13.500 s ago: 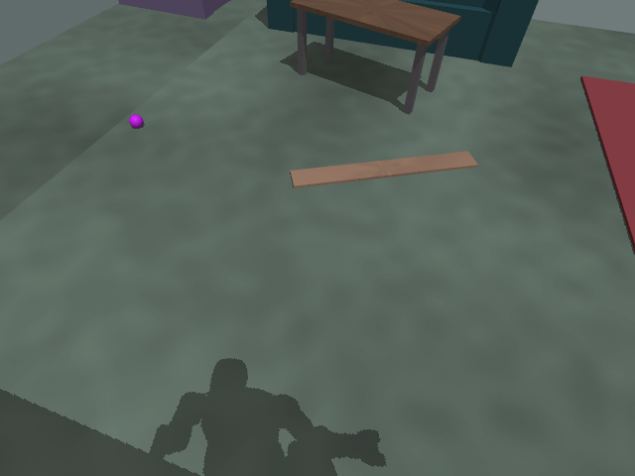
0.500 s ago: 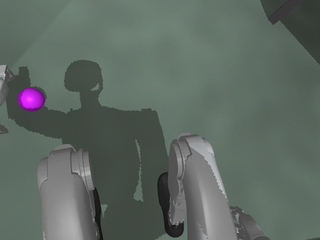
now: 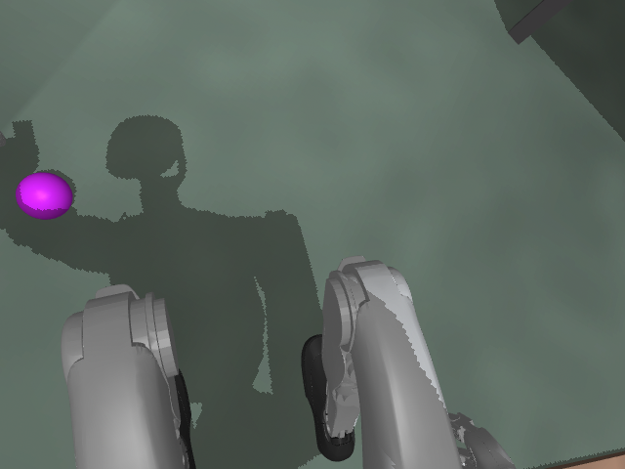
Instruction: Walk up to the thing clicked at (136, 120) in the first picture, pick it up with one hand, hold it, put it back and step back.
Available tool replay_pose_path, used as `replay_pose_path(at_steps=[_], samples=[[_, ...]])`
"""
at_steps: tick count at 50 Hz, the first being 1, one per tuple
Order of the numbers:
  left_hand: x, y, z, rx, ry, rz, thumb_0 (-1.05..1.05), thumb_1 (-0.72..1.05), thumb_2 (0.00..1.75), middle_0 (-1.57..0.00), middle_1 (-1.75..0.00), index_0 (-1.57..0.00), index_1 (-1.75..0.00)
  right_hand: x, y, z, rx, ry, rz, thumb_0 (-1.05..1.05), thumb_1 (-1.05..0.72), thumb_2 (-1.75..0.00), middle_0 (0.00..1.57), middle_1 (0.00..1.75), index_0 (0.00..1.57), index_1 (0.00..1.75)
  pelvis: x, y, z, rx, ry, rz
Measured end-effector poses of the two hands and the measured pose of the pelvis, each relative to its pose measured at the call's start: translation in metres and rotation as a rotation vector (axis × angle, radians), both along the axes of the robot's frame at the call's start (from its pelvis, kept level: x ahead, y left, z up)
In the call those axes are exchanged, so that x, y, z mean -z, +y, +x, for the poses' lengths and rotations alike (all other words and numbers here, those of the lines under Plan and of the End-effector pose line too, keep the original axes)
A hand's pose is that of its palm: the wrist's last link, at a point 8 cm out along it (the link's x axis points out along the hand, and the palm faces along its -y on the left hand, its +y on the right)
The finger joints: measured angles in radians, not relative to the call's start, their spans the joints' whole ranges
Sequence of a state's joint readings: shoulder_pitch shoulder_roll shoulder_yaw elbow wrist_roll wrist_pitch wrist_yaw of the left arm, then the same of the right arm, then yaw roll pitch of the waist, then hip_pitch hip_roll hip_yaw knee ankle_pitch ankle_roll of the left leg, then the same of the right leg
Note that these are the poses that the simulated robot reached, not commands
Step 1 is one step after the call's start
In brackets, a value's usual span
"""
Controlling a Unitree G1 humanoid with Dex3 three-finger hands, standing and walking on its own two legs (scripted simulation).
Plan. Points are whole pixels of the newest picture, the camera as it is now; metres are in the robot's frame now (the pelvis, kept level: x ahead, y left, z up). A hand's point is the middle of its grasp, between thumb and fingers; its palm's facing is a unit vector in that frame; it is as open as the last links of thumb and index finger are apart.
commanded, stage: rise first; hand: left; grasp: from above
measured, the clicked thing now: (45, 196) +0.47 +0.32 -0.28
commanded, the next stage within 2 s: approach in 0.76 s
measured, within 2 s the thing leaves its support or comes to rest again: neither
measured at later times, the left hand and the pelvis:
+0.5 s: hand out of the picture +0.42 +0.36 -0.16, palm faces -0.45 -0.09 -0.89, open 13.9 cm; pelvis +0.00 +0.00 +0.00, yaw +0 degrees
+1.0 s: hand out of the picture +0.42 +0.35 -0.16, palm faces -0.47 -0.08 -0.88, open 13.8 cm; pelvis +0.00 +0.00 +0.00, yaw +0 degrees
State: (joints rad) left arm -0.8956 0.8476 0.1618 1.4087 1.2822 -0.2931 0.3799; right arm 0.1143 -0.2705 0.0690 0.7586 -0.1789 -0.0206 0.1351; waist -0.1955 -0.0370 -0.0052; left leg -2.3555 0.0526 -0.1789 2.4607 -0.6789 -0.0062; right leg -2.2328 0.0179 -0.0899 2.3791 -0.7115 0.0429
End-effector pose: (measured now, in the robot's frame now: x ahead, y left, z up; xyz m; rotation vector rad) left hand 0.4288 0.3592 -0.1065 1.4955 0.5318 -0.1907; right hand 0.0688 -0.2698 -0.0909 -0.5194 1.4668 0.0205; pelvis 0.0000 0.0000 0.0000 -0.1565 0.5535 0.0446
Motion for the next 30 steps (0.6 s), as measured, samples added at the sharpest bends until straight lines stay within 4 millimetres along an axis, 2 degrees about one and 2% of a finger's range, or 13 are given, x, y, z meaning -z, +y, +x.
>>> replay_pose_path(at_steps=[16,30], samples=[[-0.011,-0.003,-0.003,0.003,0.009,-0.002,0.01,-0.53,1.01,-0.13,-0.99,-0.12,-1.00,-0.002,0.001,0.008,-0.007,-0.041,0.018,0.01,-0.91,-0.90,0.20,0.30,0.20,0.30,-0.005,-0.001,-0.003,-0.003,-0.003,0.003],[-0.006,-0.001,-0.003,0.007,0.012,0.000,0.00,-0.49,0.98,-0.17,-0.96,-0.15,-0.97,-0.005,0.000,0.000,-0.010,-0.030,0.004,0.01,-0.91,-0.90,0.20,0.30,0.20,0.30,-0.004,-0.001,-0.005,-0.002,-0.009,0.000]])
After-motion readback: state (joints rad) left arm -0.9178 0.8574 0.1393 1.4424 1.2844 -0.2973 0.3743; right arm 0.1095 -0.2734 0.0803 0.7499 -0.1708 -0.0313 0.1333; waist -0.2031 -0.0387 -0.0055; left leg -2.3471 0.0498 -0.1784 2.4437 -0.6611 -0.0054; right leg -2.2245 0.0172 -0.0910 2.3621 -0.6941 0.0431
